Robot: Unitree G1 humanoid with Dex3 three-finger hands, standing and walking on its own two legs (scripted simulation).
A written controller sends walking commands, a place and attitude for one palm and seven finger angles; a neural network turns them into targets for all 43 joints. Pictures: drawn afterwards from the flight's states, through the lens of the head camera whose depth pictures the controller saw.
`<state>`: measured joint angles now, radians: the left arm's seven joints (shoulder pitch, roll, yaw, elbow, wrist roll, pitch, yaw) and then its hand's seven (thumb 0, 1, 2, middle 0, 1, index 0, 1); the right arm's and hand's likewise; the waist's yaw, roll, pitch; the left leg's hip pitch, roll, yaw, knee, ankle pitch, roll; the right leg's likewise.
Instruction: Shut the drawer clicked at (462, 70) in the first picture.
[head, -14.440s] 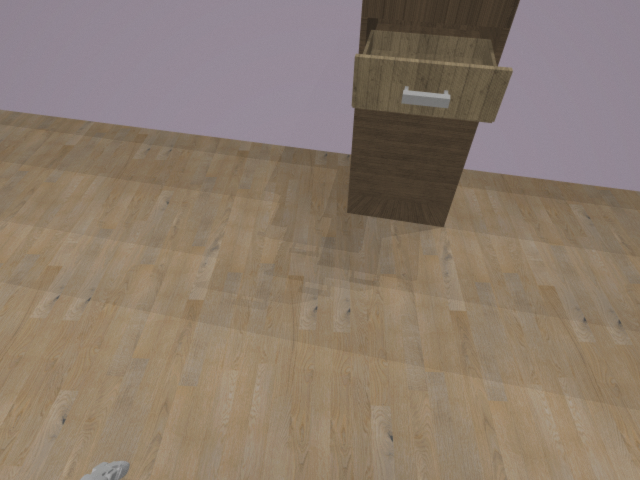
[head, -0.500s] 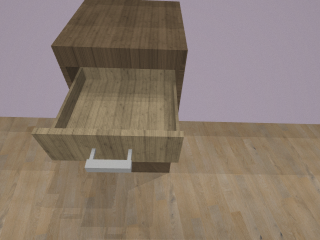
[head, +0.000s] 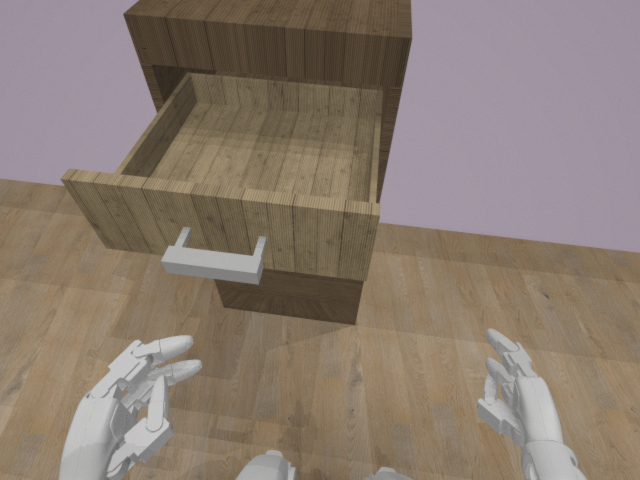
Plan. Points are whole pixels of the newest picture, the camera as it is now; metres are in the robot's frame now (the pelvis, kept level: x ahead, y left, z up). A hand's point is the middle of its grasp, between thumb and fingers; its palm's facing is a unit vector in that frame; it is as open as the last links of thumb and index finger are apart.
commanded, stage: raise the hand and make a fist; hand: left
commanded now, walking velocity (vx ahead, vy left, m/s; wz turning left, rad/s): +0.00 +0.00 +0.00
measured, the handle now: (218, 251) +0.37 +0.18 +0.07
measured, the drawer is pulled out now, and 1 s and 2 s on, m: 0.29 0.29 0.29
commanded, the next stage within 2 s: bring the fist close to the handle in 1.40 s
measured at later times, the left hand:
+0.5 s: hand (179, 386) +0.19 +0.16 +0.11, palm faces -0.05 -1.00 -0.04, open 3.3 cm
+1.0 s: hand (184, 362) +0.19 +0.14 +0.17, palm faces -0.05 -1.00 -0.04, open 3.2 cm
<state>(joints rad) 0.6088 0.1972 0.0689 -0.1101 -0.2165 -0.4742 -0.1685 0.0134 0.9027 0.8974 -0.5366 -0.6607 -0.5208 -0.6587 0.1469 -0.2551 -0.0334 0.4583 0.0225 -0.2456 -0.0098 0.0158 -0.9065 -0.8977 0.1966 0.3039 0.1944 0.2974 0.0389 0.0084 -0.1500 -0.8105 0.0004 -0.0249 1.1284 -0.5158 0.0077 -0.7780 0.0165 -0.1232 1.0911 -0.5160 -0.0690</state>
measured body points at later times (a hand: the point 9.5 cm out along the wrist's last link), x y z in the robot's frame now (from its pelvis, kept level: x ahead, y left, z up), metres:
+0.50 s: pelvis +0.03 +0.01 +0.03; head +0.06 +0.00 +0.48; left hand +0.19 +0.21 +0.11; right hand +0.20 -0.24 -0.04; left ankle +0.03 +0.11 -0.66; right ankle +0.02 -0.08 -0.66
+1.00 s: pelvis +0.03 +0.03 +0.04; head +0.03 +0.01 +0.49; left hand +0.19 +0.19 +0.17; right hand +0.22 -0.18 -0.02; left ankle +0.03 +0.11 -0.66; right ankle +0.02 -0.08 -0.66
